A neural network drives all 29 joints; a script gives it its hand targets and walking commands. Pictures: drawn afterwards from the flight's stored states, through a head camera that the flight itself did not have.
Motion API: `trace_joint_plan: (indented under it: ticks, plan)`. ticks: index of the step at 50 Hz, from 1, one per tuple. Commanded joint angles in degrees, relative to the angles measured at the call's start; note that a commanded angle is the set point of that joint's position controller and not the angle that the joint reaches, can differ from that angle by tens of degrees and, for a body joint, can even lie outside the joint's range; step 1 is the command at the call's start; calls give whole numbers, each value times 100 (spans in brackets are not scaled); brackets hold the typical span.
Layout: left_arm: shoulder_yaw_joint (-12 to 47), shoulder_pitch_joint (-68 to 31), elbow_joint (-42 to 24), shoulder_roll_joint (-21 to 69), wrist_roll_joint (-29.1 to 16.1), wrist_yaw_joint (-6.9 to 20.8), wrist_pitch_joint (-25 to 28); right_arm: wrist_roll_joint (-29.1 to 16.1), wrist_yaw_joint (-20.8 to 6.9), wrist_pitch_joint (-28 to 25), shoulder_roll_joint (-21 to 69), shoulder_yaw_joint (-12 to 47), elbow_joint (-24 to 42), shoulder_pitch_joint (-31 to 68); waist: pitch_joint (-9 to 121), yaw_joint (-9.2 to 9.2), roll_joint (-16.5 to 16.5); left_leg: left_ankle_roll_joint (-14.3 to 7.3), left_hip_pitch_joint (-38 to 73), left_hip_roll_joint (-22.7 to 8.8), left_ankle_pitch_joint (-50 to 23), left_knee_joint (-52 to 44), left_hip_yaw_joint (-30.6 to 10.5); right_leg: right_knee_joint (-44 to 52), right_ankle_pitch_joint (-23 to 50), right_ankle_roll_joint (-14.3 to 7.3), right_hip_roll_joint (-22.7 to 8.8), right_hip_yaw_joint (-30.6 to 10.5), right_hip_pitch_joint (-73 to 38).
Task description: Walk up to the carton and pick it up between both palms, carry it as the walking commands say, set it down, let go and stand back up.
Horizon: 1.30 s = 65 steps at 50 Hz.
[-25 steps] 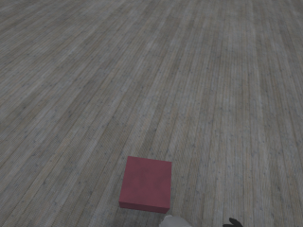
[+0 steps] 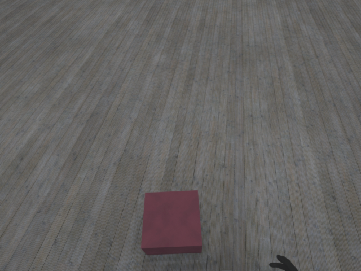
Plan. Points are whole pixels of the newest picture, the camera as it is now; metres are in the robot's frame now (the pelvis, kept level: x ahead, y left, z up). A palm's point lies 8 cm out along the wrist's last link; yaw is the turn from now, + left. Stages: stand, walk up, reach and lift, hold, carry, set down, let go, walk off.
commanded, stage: walk up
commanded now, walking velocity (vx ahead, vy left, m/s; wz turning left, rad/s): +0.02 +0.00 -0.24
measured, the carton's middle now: (172, 222) +0.43 +0.07 -0.68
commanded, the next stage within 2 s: none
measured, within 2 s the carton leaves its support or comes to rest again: neither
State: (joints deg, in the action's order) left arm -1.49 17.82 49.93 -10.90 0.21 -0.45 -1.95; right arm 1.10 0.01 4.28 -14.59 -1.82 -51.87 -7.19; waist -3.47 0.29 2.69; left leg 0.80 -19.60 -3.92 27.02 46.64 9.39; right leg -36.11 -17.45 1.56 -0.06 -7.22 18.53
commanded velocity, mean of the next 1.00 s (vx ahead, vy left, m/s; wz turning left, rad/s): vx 0.01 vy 0.05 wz -0.10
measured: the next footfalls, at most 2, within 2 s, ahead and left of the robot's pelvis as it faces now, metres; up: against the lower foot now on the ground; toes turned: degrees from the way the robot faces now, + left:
left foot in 0.14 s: +0.01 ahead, +0.10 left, +0.00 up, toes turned +6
right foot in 0.50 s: +0.04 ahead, -0.15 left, +0.00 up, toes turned +1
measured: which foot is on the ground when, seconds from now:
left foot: up 0.00-0.12, down 0.14-1.00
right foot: down 0.00-0.18, up 0.20-0.48, down 0.50-0.84, up 0.86-1.00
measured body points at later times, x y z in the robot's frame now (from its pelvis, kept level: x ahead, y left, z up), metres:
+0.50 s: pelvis +0.00 -0.01 +0.00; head +0.02 -0.01 +0.45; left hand +0.10 +0.23 -0.14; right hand +0.07 -0.25 -0.14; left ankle -0.02 +0.10 -0.73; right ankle +0.00 -0.15 -0.73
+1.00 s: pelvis -0.01 +0.04 +0.01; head +0.01 +0.05 +0.46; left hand +0.08 +0.26 -0.14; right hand +0.03 -0.21 -0.13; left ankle -0.03 +0.10 -0.73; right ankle -0.03 -0.14 -0.69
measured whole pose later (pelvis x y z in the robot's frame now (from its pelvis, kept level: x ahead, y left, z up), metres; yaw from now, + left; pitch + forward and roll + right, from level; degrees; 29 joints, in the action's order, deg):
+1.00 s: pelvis -0.01 +0.04 +0.01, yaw -3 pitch +1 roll -2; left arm -1.4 13.9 50.2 -10.3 0.2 -1.6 -2.9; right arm 1.0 0.7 3.0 -10.7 -1.2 -51.9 -14.8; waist -1.0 0.3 0.3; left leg -4.2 -13.2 -1.7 19.4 31.7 9.9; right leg -46.6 -22.4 1.3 -0.1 -4.8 21.7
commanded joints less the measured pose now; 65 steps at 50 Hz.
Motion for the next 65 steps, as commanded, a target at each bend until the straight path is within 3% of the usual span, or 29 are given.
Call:
trace_joint_plan:
  ticks: [1, 3, 6, 7, 8, 9, 12, 15, 22, 24, 26, 27, 30, 31, 33, 36, 39, 40, 41, 42, 44, 47, 49, 58, 59, 60, 61, 62, 65]
  plan:
    - [-336, -58, -261, -1148, 122, -163, 184, -96, 23, -127, -459, -113, 539, 60, 854, -164, -1601, 121, -187, 343, 315, -75, -720, 1835, 2169, -1146, -1161, -1852, -826]
    - [-352, 79, -174, -1177, 135, -192, 195, -132, 43, -185, -359, -66, 502, -43, 946, -212, -1373, 56, 52, 371, 248, -901, -811, 1738, 2510, -1195, -1258, -2111, -1121]
    - [-364, -309, -149, -1120, 8, -195, 161, -202, 90, -294, -350, -28, 83, -920, 1206, 256, -1205, -40, 1820, 113, -1430, -2847, -571, 1171, 2911, -787, -784, -1399, -485]
    - [-270, -327, -208, -887, -1, -189, 176, -157, 114, -302, -600, -101, -50, -1113, 1310, 305, -624, -134, 2362, -367, -1909, -2914, -805, 741, 2124, -599, -457, -1040, 73]
    - [-143, -356, -332, -542, 10, -171, 169, -71, 145, -272, -1018, -206, -60, -1133, 1159, 304, 863, -438, 2577, -1481, -3060, -3173, -1703, -260, 185, -334, 251, -231, 1034]
    - [-188, -562, -352, -655, 44, -153, 45, -48, 127, -245, -1076, -243, 151, -675, 793, 305, 1078, -935, 2202, -1978, -3132, -3156, -1725, -936, -1401, -186, 317, 235, 1545]
    - [-194, -420, -87, -811, 106, -65, -90, -26, 146, -339, -831, -154, 427, -293, 423, 69, 441, -1126, 1733, -1872, -3288, -2937, -1327, -2331, -1045, -45, 7, 366, 1546]
    - [-163, -288, 20, -716, 115, -14, -55, -15, 170, -351, -676, -145, 428, 65, 659, -52, 757, -1128, 1692, -1482, -4324, -2533, -633, -2549, -851, 84, -23, 616, 1361]
    - [-11, -264, 26, -456, 15, -25, 197, 10, 116, -252, -834, -188, 195, -429, 938, 17, 621, -741, 1959, -1065, -3989, -1866, -627, 838, 189, -157, 1, 714, 159]
    - [-60, 109, 228, -747, 56, -93, 293, -27, 78, -253, -628, -128, 303, -363, 1120, -74, -345, -374, 1232, -437, -2419, -1348, -233, 1151, 2934, -465, -550, -46, -773]
    - [-81, 66, 243, -1061, 126, -114, 289, -73, 29, -171, -241, -32, 361, -393, 569, -114, -1356, -216, 361, 239, 111, -1214, -453, 1646, 3261, -894, -1362, -1427, -650]
    - [-98, -128, 177, -1126, 153, -144, 294, -90, 35, -129, -207, -3, 279, -580, 432, -79, -1694, -190, 432, 331, 274, -1296, -590, 1798, 2844, -1084, -1418, -1681, -511]
    - [-101, -328, -55, -1025, 109, -221, 345, -58, 39, -186, -323, -53, 124, -866, 760, 34, -1397, -225, 890, 258, -837, -1818, -531, 1509, 3160, -871, -1192, -1305, -569]
    - [-189, 78, 5, -1296, 109, -279, 335, -43, 26, -137, -494, -133, 204, -725, 915, -171, -1197, -147, 314, 350, -855, -1353, -512, 1371, 3647, -1022, -1518, -1723, -1096]
    - [-245, 353, 67, -1297, 170, -331, 287, -44, -6, -84, -370, -97, 409, -411, 901, -423, -1561, -74, -398, 322, 198, -503, -820, 1549, 3532, -1315, -1878, -2191, -1412]
    - [-294, -209, -112, -1366, 172, -326, 191, -52, -44, -77, -310, -72, 466, -539, 410, -208, -1402, -147, -18, 284, 144, -818, -1021, 1992, 1667, -1145, -1689, -1999, -449]
    - [-333, -654, -252, -1323, 101, -282, 105, -90, -70, -109, -265, -44, 144, -1333, 503, 321, -1243, -303, 1543, 160, -1058, -2408, -784, 1713, 630, -673, -1113, -1215, 557]
    - [-243, -531, -302, -1071, 80, -254, 108, -83, -55, -137, -481, -94, 1, -1502, 584, 383, -513, -384, 2037, -257, -974, -3005, -1048, 1160, -25, -495, -657, -655, 1042]
    - [-107, -491, -380, -711, 62, -246, 111, -12, -29, -132, -938, -225, 24, -1393, 524, 370, 922, -679, 1987, -1264, -682, -3514, -1906, 67, -799, -206, 87, 399, 1593]
    - [-87, -673, -337, -663, 73, -239, 48, -19, -27, -147, -890, -204, 181, -1047, 293, 364, 956, -965, 1484, -1534, -664, -3676, -1899, -832, -1389, -132, 61, 676, 1549]
    - [-91, -418, -40, -497, 147, -148, 2, -10, 80, -330, -580, -80, 233, -1002, 51, 126, 104, -589, 1396, -1593, -3133, -3259, -1618, -1052, -981, -61, -127, 374, 1277]
    - [-65, -189, 28, -466, 117, -115, 53, -86, 153, -425, -511, -100, 194, -889, 587, 18, 796, -723, 2105, -1269, -5745, -2537, -932, -1719, -799, -14, -94, 687, 1268]
    - [-95, -148, 112, -427, 107, -112, 2, -61, 180, -452, -534, -106, 223, -1049, 683, 94, 580, -703, 2407, -1442, -6613, -2253, -901, -1753, -845, -5, -51, 671, 1355]
    - [19, 108, 100, -421, 55, -257, 137, 45, 168, -180, -514, -164, 331, -599, 579, -187, 659, -764, 1084, -672, -2902, -2198, -566, 648, 249, -101, -120, 914, -98]
    - [-20, 408, 217, -563, 67, -304, 182, 31, 152, -161, -527, -168, 366, -537, 710, -289, 261, -605, 784, -431, -2199, -1926, -459, 1005, 1430, -227, -275, 704, -619]
    - [-116, 760, 363, -877, 108, -351, 217, 9, 130, -165, -386, -131, 459, -457, 782, -393, -611, -392, 178, -71, -1490, -1294, -219, 1140, 2416, -507, -981, -246, -1145]
    - [-165, 888, 408, -1243, 164, -362, 216, -4, 109, -126, -193, -112, 556, -395, 514, -494, -1624, -232, -745, 365, 52, -531, -373, 1633, 2717, -982, -1941, -1821, -1291]
    - [-104, 511, 251, -1148, 218, -319, 232, -79, 91, -70, -19, -65, 538, -592, 212, -440, -1952, -215, -443, 348, 616, 38, -932, 2063, 2301, -1336, -2151, -2250, -467]
    - [-289, -171, -216, -1430, 150, -390, 212, 7, -7, -13, -367, -227, 608, -610, 15, -264, -1438, -124, -680, 288, 381, 828, -1295, 2309, 602, -1375, -2115, -2305, -189]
